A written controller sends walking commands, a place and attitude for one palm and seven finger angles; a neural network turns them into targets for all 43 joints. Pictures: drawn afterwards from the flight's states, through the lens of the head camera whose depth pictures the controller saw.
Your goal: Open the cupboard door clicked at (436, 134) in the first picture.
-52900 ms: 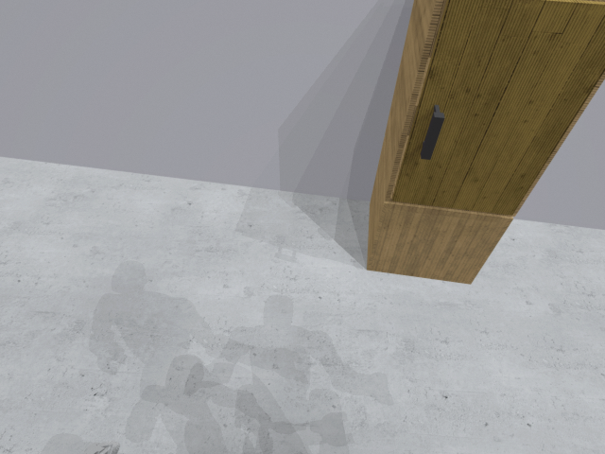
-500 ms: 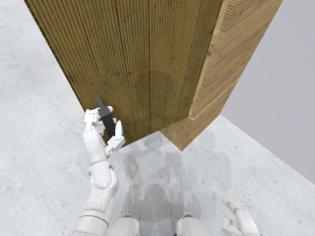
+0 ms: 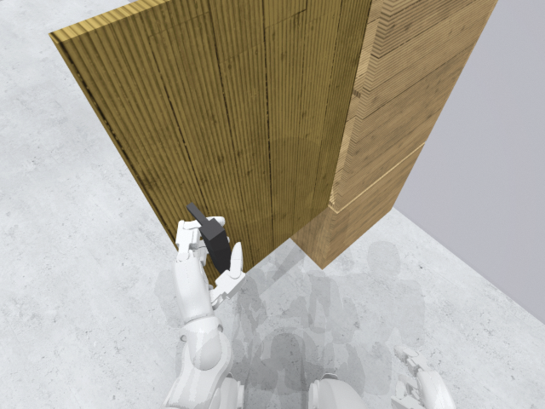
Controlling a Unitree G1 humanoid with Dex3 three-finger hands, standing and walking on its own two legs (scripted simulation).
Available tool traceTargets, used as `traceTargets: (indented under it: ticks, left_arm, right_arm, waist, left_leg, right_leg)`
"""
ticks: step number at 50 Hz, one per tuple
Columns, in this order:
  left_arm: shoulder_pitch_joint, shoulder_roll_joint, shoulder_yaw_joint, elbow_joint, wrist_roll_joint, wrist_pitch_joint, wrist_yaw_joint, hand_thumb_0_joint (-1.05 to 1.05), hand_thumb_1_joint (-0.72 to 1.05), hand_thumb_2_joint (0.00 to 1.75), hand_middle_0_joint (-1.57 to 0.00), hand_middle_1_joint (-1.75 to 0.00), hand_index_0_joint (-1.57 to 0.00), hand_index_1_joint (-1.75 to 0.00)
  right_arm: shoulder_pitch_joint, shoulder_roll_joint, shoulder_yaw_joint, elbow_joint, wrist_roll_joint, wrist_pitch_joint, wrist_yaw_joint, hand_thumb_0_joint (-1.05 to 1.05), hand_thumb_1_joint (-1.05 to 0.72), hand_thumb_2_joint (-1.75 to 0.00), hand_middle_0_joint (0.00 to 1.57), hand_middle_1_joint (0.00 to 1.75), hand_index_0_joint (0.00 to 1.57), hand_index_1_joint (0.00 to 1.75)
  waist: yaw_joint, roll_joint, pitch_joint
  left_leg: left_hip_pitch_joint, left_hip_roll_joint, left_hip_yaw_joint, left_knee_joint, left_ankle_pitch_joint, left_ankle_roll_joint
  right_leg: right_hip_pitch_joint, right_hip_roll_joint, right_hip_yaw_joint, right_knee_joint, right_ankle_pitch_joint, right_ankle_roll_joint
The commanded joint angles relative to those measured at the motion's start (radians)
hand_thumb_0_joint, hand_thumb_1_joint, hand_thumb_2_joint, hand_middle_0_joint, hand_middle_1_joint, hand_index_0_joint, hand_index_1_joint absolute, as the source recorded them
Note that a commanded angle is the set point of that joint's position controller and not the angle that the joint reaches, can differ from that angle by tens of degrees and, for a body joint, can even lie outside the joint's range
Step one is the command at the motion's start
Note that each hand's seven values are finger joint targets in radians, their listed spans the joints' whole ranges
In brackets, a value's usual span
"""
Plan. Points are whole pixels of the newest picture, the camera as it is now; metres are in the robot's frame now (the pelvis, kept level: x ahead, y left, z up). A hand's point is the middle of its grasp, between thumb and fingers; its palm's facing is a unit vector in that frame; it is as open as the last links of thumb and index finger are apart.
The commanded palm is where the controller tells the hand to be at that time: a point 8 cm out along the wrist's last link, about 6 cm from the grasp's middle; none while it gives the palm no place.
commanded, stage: open thumb and fingers to let go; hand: left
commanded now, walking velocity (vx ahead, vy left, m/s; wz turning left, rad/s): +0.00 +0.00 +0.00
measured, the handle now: (210, 239) +0.35 +0.11 +0.03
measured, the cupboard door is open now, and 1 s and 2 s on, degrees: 91 90 90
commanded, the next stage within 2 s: slide the hand sideways off the handle in 0.70 s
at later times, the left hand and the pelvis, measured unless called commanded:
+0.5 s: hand (229, 263) +0.31 +0.08 +0.03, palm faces +0.31 -0.95 +0.00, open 13.8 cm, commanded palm +0.27 +0.13 +0.03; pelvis -0.02 +0.01 +0.00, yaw -1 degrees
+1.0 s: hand (218, 285) +0.28 +0.09 +0.03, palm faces -0.21 -0.98 -0.06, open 16.2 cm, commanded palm +0.27 +0.13 +0.03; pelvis -0.02 +0.04 +0.00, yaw -1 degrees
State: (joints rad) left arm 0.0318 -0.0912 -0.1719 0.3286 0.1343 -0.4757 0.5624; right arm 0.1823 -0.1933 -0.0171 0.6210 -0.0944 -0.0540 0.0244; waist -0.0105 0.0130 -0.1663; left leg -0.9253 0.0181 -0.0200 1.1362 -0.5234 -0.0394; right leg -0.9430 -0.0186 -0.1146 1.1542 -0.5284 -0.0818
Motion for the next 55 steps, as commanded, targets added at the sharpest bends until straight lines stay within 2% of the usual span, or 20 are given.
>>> traceTargets:
  ticks: [1,7,14,16,22,24,27,32,34,40,41,42,43,44,45,46,48,50,53,55]
  left_arm:
    - [-0.26,-0.002,0.023,-0.179,-0.025,-0.051,-0.007,0.0,0.41,0.69,-0.36,-1.3,-0.36,-1.3]
    - [-0.287,-0.002,0.033,-0.147,-0.039,-0.056,-0.021,0.0,-0.01,0.51,-0.33,-1.25,-0.33,-1.25]
    - [-0.307,-0.01,0.032,-0.099,-0.029,-0.068,-0.012,0.0,-0.5,0.3,-0.3,-1.2,-0.3,-1.2]
    - [-0.306,-0.013,0.031,-0.089,-0.026,-0.065,-0.008,0.0,-0.5,0.3,-0.3,-1.2,-0.3,-1.2]
    - [-0.341,0.001,0.053,-0.074,-0.026,-0.062,0.008,0.0,-0.5,0.3,-0.25,-0.9,-0.25,-0.9]
    - [-0.344,-0.029,0.028,-0.069,-0.019,-0.061,0.012,0.0,-0.5,0.3,-0.23,-0.8,-0.23,-0.8]
    - [-0.333,-0.022,0.041,-0.073,-0.016,-0.059,0.021,0.0,-0.5,0.3,-0.21,-0.65,-0.21,-0.65]
    - [-0.38,-0.005,0.067,-0.038,-0.019,-0.053,0.038,0.0,-0.5,0.3,-0.17,-0.4,-0.17,-0.4]
    - [-0.378,-0.025,0.053,-0.033,-0.017,-0.05,0.043,0.0,-0.5,0.3,-0.15,-0.3,-0.15,-0.3]
    - [-0.354,-0.053,0.036,-0.055,-0.021,-0.036,0.048,0.0,-0.5,0.3,-0.15,-0.3,-0.15,-0.3]
    - [-0.332,0.039,-0.188,-0.067,0.12,-0.064,-0.168,0.0,-0.5,0.3,-0.15,-0.3,-0.15,-0.3]
    - [-0.389,0.116,-0.097,-0.119,0.079,-0.102,-0.28,0.0,-0.5,0.3,-0.15,-0.3,-0.15,-0.3]
    - [-0.393,0.155,-0.09,-0.154,0.058,-0.122,-0.37,0.0,-0.5,0.3,-0.15,-0.3,-0.15,-0.3]
    - [-0.369,0.134,-0.119,-0.157,0.021,-0.122,-0.458,0.0,-0.5,0.3,-0.15,-0.3,-0.15,-0.3]
    - [-0.368,0.108,-0.14,-0.19,-0.042,-0.109,-0.535,0.0,-0.5,0.3,-0.15,-0.3,-0.15,-0.3]
    - [-0.341,0.084,-0.122,-0.177,-0.118,-0.089,-0.579,0.0,-0.5,0.3,-0.15,-0.3,-0.15,-0.3]
    - [-0.304,0.046,-0.088,-0.172,-0.231,-0.036,-0.609,0.0,-0.5,0.3,-0.15,-0.3,-0.15,-0.3]
    - [-0.27,0.046,-0.054,-0.207,-0.263,-0.01,-0.585,0.0,-0.5,0.3,-0.15,-0.3,-0.15,-0.3]
    - [-0.202,0.081,-0.035,-0.265,-0.217,-0.021,-0.526,0.0,-0.5,0.3,-0.15,-0.3,-0.15,-0.3]
    - [-0.154,0.12,-0.03,-0.313,-0.165,-0.04,-0.5,0.0,-0.5,0.3,-0.15,-0.3,-0.15,-0.3]
  right_arm:
    - [-0.037,-0.073,-0.028,-0.134,0.01,-0.046,-0.018,0.0,-0.9,-0.9,0.2,0.3,0.2,0.3]
    - [-0.024,-0.083,-0.031,-0.134,0.011,-0.04,-0.014,0.0,-0.9,-0.9,0.2,0.3,0.2,0.3]
    - [-0.033,-0.086,-0.032,-0.14,0.009,-0.04,-0.008,0.0,-0.9,-0.9,0.2,0.3,0.2,0.3]
    - [-0.038,-0.087,-0.032,-0.143,0.01,-0.038,-0.008,0.0,-0.9,-0.9,0.2,0.3,0.2,0.3]
    - [-0.034,-0.089,-0.03,-0.142,0.008,-0.031,-0.011,0.0,-0.9,-0.9,0.2,0.3,0.2,0.3]
    - [-0.032,-0.088,-0.029,-0.142,0.006,-0.032,-0.009,0.0,-0.9,-0.9,0.2,0.3,0.2,0.3]
    - [-0.032,-0.089,-0.029,-0.145,0.006,-0.029,-0.006,0.0,-0.9,-0.9,0.2,0.3,0.2,0.3]
    - [-0.041,-0.089,-0.023,-0.139,0.003,-0.024,-0.012,0.0,-0.9,-0.9,0.2,0.3,0.2,0.3]
    - [-0.047,-0.086,-0.02,-0.142,0.003,-0.022,-0.012,0.0,-0.9,-0.9,0.2,0.3,0.2,0.3]
    - [-0.043,-0.088,-0.022,-0.151,0.001,-0.021,-0.006,0.0,-0.9,-0.9,0.2,0.3,0.2,0.3]
    - [0.016,-0.127,-0.024,-0.127,0.007,-0.008,-0.002,0.0,-0.9,-0.9,0.2,0.3,0.2,0.3]
    - [0.021,-0.124,-0.031,-0.153,0.019,-0.004,-0.006,0.0,-0.9,-0.9,0.2,0.3,0.2,0.3]
    - [0.013,-0.128,-0.031,-0.163,0.025,0.0,-0.014,0.0,-0.9,-0.9,0.2,0.3,0.2,0.3]
    - [0.013,-0.128,-0.029,-0.179,0.038,0.0,-0.017,0.0,-0.9,-0.9,0.2,0.3,0.2,0.3]
    - [0.012,-0.133,-0.027,-0.205,0.055,-0.002,-0.017,0.0,-0.9,-0.9,0.2,0.3,0.2,0.3]
    - [0.007,-0.128,-0.02,-0.215,0.071,-0.005,-0.021,0.0,-0.9,-0.9,0.2,0.3,0.2,0.3]
    - [-0.002,-0.134,-0.014,-0.233,0.093,-0.008,-0.025,0.0,-0.9,-0.9,0.2,0.3,0.2,0.3]
    - [-0.009,-0.142,-0.014,-0.253,0.098,-0.015,-0.024,0.0,-0.9,-0.9,0.2,0.3,0.2,0.3]
    - [0.002,-0.144,-0.024,-0.264,0.087,-0.019,-0.011,0.0,-0.9,-0.9,0.2,0.3,0.2,0.3]
    - [0.001,-0.144,-0.026,-0.279,0.077,-0.019,-0.001,0.0,-0.9,-0.9,0.2,0.3,0.2,0.3]
  waist:
    - [-0.028,-0.116,-0.309]
    - [-0.028,-0.126,-0.314]
    - [-0.025,-0.124,-0.284]
    - [-0.021,-0.108,-0.284]
    - [-0.019,-0.12,-0.279]
    - [-0.022,-0.099,-0.278]
    - [-0.01,-0.081,-0.286]
    - [-0.018,-0.103,-0.267]
    - [-0.013,-0.075,-0.263]
    - [-0.008,-0.083,-0.296]
    - [-0.099,-0.096,-0.268]
    - [-0.072,-0.077,-0.304]
    - [-0.058,-0.045,-0.337]
    - [-0.062,-0.033,-0.323]
    - [-0.064,0.005,-0.321]
    - [-0.054,-0.01,-0.288]
    - [-0.046,-0.051,-0.241]
    - [-0.025,-0.056,-0.251]
    - [-0.018,-0.09,-0.27]
    - [0.001,-0.042,-0.281]
  left_leg:
    - [0.022,-0.05,0.022,-0.069,0.153,0.043]
    - [0.036,-0.048,0.017,-0.083,0.17,0.044]
    - [0.039,-0.048,0.023,-0.091,0.136,0.048]
    - [0.045,-0.048,0.025,-0.095,0.139,0.05]
    - [0.054,-0.046,0.021,-0.109,0.134,0.05]
    - [0.075,-0.046,0.023,-0.116,0.145,0.051]
    - [0.085,-0.044,0.02,-0.126,0.154,0.047]
    - [0.068,-0.045,0.017,-0.127,0.123,0.049]
    - [0.08,-0.044,0.017,-0.136,0.127,0.047]
    - [0.106,-0.039,0.009,-0.14,0.169,0.043]
    - [0.125,-0.032,0.013,-0.106,0.175,0.058]
    - [0.109,-0.037,0.011,-0.093,0.18,0.065]
    - [0.12,-0.038,0.01,-0.092,0.18,0.065]
    - [0.135,-0.039,0.006,-0.097,0.174,0.066]
    - [0.163,-0.039,0.002,-0.107,0.172,0.065]
    - [0.162,-0.039,-0.004,-0.12,0.157,0.062]
    - [0.158,-0.036,-0.017,-0.145,0.123,0.058]
    - [0.159,-0.036,-0.03,-0.157,0.127,0.055]
    - [0.148,-0.033,-0.031,-0.132,0.166,0.054]
    - [0.133,-0.036,-0.031,-0.121,0.187,0.053]
  right_leg:
    - [0.351,-0.055,0.23,-0.276,0.281,0.086]
    - [0.348,-0.048,0.203,-0.262,0.308,0.085]
    - [0.299,-0.036,0.185,-0.268,0.209,0.074]
    - [0.29,-0.03,0.176,-0.263,0.198,0.069]
    - [0.279,-0.02,0.153,-0.256,0.175,0.064]
    - [0.26,-0.011,0.129,-0.243,0.196,0.06]
    - [0.254,-0.005,0.109,-0.226,0.203,0.054]
    - [0.24,-0.004,0.113,-0.236,0.153,0.057]
    - [0.232,0.001,0.103,-0.23,0.155,0.052]
    - [0.23,0.01,0.077,-0.205,0.202,0.046]
    - [0.193,0.0,0.102,-0.184,0.276,0.046]
    - [0.215,-0.01,0.109,-0.174,0.304,0.04]
    - [0.233,-0.01,0.119,-0.163,0.313,0.037]
    - [0.222,-0.007,0.117,-0.165,0.303,0.036]
    - [0.208,-0.005,0.111,-0.17,0.281,0.031]
    - [0.2,0.002,0.099,-0.18,0.249,0.034]
    - [0.184,0.011,0.079,-0.2,0.175,0.039]
    - [0.178,0.013,0.062,-0.18,0.156,0.038]
    - [0.16,0.009,0.059,-0.147,0.187,0.042]
    - [0.154,0.006,0.063,-0.119,0.193,0.033]
